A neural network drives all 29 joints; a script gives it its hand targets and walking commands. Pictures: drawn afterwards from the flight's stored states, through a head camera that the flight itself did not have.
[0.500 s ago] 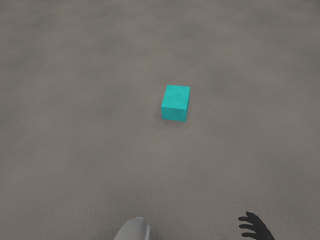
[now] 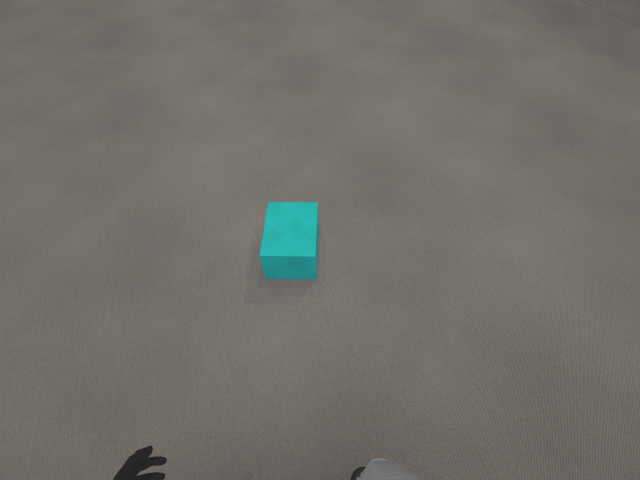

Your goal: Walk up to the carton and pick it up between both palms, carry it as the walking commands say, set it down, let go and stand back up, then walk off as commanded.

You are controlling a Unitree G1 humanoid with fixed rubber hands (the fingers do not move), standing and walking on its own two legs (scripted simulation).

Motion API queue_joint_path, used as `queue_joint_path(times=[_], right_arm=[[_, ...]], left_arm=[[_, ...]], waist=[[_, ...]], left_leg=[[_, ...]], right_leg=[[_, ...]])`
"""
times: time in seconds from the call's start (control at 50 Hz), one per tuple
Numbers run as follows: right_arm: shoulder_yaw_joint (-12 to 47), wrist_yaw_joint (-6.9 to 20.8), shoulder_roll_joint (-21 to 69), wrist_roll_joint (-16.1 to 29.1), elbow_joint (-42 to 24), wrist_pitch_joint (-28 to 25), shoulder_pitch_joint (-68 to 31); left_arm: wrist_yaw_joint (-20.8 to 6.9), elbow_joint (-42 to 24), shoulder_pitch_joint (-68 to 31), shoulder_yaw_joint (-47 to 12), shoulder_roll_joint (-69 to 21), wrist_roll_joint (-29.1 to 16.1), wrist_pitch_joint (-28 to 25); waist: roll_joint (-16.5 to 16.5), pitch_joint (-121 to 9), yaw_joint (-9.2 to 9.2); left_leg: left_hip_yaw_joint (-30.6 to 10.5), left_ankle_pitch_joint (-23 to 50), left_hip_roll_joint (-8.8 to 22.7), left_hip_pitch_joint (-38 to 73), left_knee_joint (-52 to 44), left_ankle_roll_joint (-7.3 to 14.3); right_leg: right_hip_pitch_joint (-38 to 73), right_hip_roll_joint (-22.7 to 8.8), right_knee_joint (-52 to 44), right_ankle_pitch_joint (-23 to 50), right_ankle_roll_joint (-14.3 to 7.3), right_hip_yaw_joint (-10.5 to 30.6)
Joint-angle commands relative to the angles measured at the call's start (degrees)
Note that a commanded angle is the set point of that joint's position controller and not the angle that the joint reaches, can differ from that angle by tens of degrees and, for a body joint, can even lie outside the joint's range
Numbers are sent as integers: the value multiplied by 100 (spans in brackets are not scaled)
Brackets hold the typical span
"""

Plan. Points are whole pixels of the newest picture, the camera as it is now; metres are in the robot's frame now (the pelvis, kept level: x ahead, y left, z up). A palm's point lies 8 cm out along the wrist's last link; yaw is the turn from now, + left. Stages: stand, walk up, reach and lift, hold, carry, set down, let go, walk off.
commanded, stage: walk up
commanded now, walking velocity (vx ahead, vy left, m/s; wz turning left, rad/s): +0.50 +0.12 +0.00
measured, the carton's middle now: (292, 240) +0.99 +0.07 -0.69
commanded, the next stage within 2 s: none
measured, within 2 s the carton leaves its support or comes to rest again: neither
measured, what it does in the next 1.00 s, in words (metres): walks ahead: left foot, then right foot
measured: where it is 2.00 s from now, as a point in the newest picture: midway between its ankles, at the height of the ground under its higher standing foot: (297, 374)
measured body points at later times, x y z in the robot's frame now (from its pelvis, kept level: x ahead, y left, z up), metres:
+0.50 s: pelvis +0.20 +0.04 +0.00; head +0.22 +0.04 +0.45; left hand +0.18 +0.31 -0.13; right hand +0.33 -0.20 -0.12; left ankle +0.28 +0.19 -0.72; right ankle +0.09 -0.10 -0.73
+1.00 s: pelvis +0.37 +0.02 +0.01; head +0.37 -0.02 +0.46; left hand +0.46 +0.28 -0.10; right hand +0.41 -0.23 -0.15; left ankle +0.30 +0.17 -0.66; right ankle +0.41 -0.08 -0.73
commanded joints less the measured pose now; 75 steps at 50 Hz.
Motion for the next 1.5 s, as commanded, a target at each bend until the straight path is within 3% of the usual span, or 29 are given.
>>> queue_joint_path(times=[0.0, 0.04, 0.18, 0.3, 0.36, 0.4, 0.42, 0.44, 0.46, 0.48, 0.54, 0.62, 0.74, 0.78, 0.82, 0.84, 0.86, 0.92, 0.96, 0.98, 1.06, 1.18, 1.2, 1.24, 1.28, 1.32, 1.36, 1.42, 1.48], right_arm=[[-345, 85, -639, -270, -212, -105, -335], [-375, 170, -657, -263, -69, 14, -245], [-357, 218, -414, -183, -232, 151, -829], [-297, 306, -370, -156, -498, 181, -1435], [-224, 303, -343, -94, -485, 105, -1647], [-184, 253, -336, -133, -325, -12, -1097], [-317, 181, -583, -206, -80, -118, -298], [-545, 111, -1068, -260, 254, -206, 895], [-688, -14, -1794, -285, 313, -249, 1425], [-692, -22, -1905, -200, 417, -203, 1343], [-440, -69, -1081, -138, 342, -248, 417], [-292, -101, -615, -148, 393, -288, 376], [-382, -111, -902, -173, 416, -106, 5], [-354, -115, -798, -162, 407, -108, 156], [-277, -109, -387, -135, 113, -179, -42], [-316, -97, -485, -119, 124, -95, -221], [-355, -58, -525, -137, 174, -43, -373], [-359, -12, -573, -208, 448, 222, -45], [-361, 26, -526, -101, 307, 310, -81], [-350, 36, -529, -129, 322, 338, -349], [-324, 61, -382, -163, 294, 326, -643], [-201, 96, -135, -53, 117, 179, -978], [-172, 64, -137, -49, 230, 62, -588], [-376, -76, -609, -92, 628, -66, 479], [-551, -138, -1412, -191, 779, -111, 1128], [-407, -105, -905, -147, 751, -147, 483], [-327, -134, -720, -98, 621, -140, -115], [-222, -160, -622, -149, 678, -199, 62], [-206, -239, -591, -115, 650, -68, -113]], left_arm=[[205, 15, 1227, 323, 1097, 218, -87], [229, 20, 810, 300, 1054, 144, -77], [216, 388, 1672, 256, 789, 100, -275], [287, 258, 1471, 295, 919, 121, -179], [244, 282, 1590, 299, 1050, 147, -137], [199, 250, 1000, 284, 1118, 70, -124], [183, 344, 964, 255, 942, 55, -111], [161, 342, 1147, 184, 566, 83, -131], [159, -1, 1310, 84, 208, 110, -190], [157, -94, 1195, 165, 453, 86, -174], [90, -246, 322, 191, 448, 72, -166], [4, -263, 502, 95, 73, 137, -59], [5, -21, 145, 88, 13, 88, -44], [84, 330, 758, 198, 282, 150, -127], [197, 527, 1560, 440, 1088, 181, -163], [205, 483, 1537, 443, 1273, 168, -85], [198, 371, 1130, 363, 1074, 210, -41], [276, 224, 640, 327, 964, 179, -8], [243, 208, 505, 309, 961, 201, -10], [273, 244, 619, 296, 860, 186, -27], [291, 501, 1190, 308, 677, 189, -137], [282, 408, 896, 389, 906, 173, 48], [266, 431, 620, 338, 816, 108, 81], [256, 526, 770, 218, 443, 82, 30], [231, 133, 590, 92, 124, 184, 49], [207, 166, 232, 135, 205, 154, 90], [123, 275, 403, 163, 320, 111, 94], [211, 319, 536, 96, 41, 37, 118], [266, 265, 606, 87, 132, -5, 198]], waist=[[-943, -18, 769], [-394, 471, 583], [-900, 496, 812], [-1216, 846, 932], [-1220, 1343, 941], [-1743, 627, 488], [-1036, 2, -25], [288, -739, -399], [2727, -1138, -464], [2466, -1115, -353], [698, -134, 16], [1541, -338, 181], [1417, -83, 276], [739, -625, 586], [-1453, -965, 937], [-1532, -598, 946], [-765, -35, 764], [-519, 795, 548], [-1530, 1068, 498], [-977, 970, 569], [-1064, 448, 755], [-1561, 328, 735], [-1738, 157, 358], [-93, -466, -67], [2185, -484, -182], [1059, 99, 56], [1393, 297, 226], [1312, -526, 214], [1394, -934, 219]], left_leg=[[-573, -426, 121, -2877, 3575, 162], [-560, 53, 451, -2663, 3494, 166], [-79, 773, 276, -2612, 2626, -66], [34, 753, 382, -2239, 1418, -141], [279, 407, 373, -1921, 775, -156], [416, 438, 124, -730, -205, 8], [595, 940, -33, 672, -469, 26], [-203, 704, 636, 2147, -204, 266], [-2819, 235, 2216, 2662, -1394, 634], [-3592, 342, 2413, 2691, -1808, 923], [-2098, 1904, 1578, 1492, -1328, 1020], [-1111, 3474, 1290, 1232, -1178, 943], [-281, 1270, 955, 216, -1200, 779], [22, 1995, 672, 108, -94, 542], [207, -626, -146, -1857, 1949, 259], [-119, -1339, -9, -2100, 2535, 297], [-151, -1151, 177, -2026, 2760, 303], [-341, -488, 433, -2032, 3071, 128], [-175, -151, 332, -1554, 2697, 18], [-107, 123, 310, -1601, 2583, 10], [31, 74, 224, -2000, 2190, -81], [317, -272, 64, -976, 196, -50], [393, 486, 53, -229, -500, -23], [336, 1298, 312, 1535, -681, 66], [-2716, 1840, 2380, 1845, -1642, 963], [-2106, 1424, 2058, 1144, -1666, 1059], [-1332, 1322, 1458, 682, -1778, 904], [-554, 4958, 1252, 1176, -955, 903], [-141, 6319, 1097, 1816, -568, 961]], right_leg=[[2529, -2035, -2280, -2799, -433, 3296], [1997, -1918, -2344, -2405, -348, 2564], [2947, -1452, -1886, 1429, -247, 1325], [2439, -1486, -2305, -230, -593, 1235], [2119, -1602, -2221, 740, -515, 768], [2115, -1133, -1479, 895, -360, 208], [1672, -794, -295, 976, -288, 1], [598, -327, 1584, -30, -115, -375], [-697, 364, 3207, -2256, 101, -212], [-1021, 226, 3761, -2255, 62, 281], [-937, -354, 3244, -1015, 48, 382], [-468, -149, 2343, -954, 255, -134], [905, 25, -410, 182, 280, -717], [2086, -118, -757, 492, 130, -596], [3308, -1974, -1489, 10, -657, 2235], [3036, -2376, -1921, -904, -885, 2795], [2361, -2093, -2068, -1534, -875, 2499], [1538, -2036, -2288, -941, -560, 2100], [1069, -1612, -2487, -787, -425, 1568], [1136, -1670, -2487, -416, -468, 1388], [2525, -1620, -1840, 1992, -652, 1036], [2265, -1381, -1675, 582, -671, 531], [2001, -1016, -1279, 700, -482, 126], [941, -511, -27, -71, -118, -278], [-720, 158, 2181, -2706, 242, -111], [-792, -269, 2580, -1823, 201, 235], [-300, -290, 2325, -1304, 212, 1], [337, -28, 1628, -1217, 235, -163], [645, 218, 454, -1029, 287, -352]])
